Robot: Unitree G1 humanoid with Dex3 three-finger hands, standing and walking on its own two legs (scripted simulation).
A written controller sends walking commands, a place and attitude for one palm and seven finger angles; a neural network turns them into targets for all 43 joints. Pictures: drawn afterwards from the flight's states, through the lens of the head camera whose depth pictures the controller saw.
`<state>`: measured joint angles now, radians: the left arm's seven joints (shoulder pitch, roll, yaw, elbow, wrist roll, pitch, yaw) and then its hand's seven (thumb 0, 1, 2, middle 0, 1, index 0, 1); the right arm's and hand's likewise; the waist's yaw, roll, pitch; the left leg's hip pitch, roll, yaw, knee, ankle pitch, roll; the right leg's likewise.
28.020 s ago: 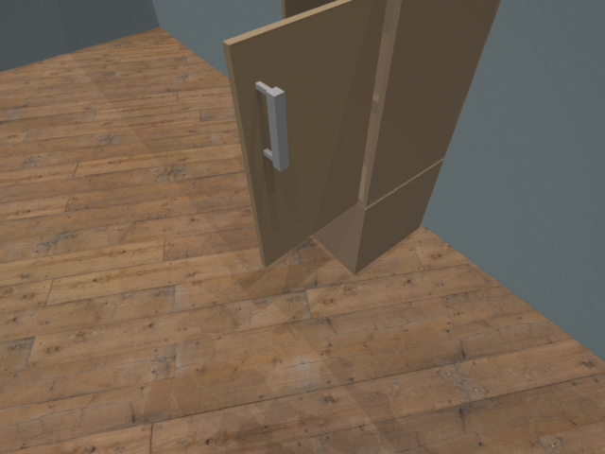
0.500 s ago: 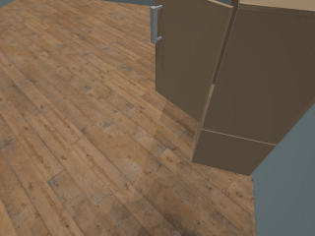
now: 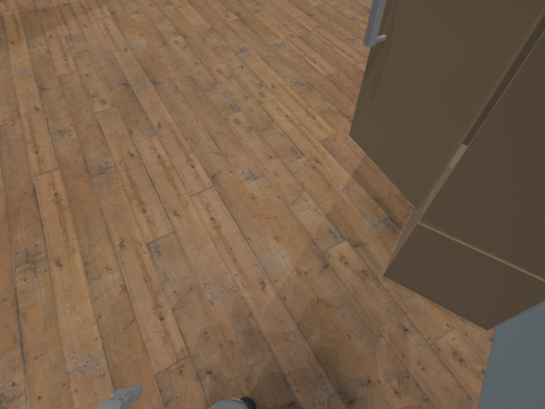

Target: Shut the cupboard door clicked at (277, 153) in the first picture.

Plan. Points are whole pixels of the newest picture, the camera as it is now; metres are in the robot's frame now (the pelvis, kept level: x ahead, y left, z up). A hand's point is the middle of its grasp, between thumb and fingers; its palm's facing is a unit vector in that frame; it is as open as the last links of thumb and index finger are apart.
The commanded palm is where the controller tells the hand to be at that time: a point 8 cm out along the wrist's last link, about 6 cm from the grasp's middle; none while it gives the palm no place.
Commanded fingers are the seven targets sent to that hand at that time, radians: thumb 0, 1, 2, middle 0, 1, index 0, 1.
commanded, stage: walk to a spot facing it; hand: left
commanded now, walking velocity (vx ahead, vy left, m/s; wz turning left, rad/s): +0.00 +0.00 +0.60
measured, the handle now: (383, 11) +0.95 -0.25 +0.10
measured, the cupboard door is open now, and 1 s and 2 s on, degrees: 58 58 58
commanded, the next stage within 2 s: turn to face it in 1.70 s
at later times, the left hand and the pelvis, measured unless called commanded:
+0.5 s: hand out of the picture +0.00 +0.24 -0.17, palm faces +0.34 -0.91 -0.25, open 7.3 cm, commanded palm none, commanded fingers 0.00 0.90 0.90 -0.20 -0.30 -0.20 -0.30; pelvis +0.01 +0.01 +0.00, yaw +20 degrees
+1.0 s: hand out of the picture +0.03 +0.19 -0.16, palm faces +0.67 -0.72 -0.18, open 7.3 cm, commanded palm none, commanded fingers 0.00 0.90 0.90 -0.20 -0.30 -0.20 -0.30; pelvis +0.16 +0.06 +0.01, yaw +40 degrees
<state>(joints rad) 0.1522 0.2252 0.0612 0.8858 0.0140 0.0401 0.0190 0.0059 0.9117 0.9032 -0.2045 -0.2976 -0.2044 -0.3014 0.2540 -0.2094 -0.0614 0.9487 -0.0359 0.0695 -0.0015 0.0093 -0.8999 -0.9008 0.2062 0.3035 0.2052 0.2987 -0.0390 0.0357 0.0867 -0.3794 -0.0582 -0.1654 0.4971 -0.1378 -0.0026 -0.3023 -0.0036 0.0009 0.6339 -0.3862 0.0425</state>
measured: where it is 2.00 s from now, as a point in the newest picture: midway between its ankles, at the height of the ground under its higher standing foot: (179, 319)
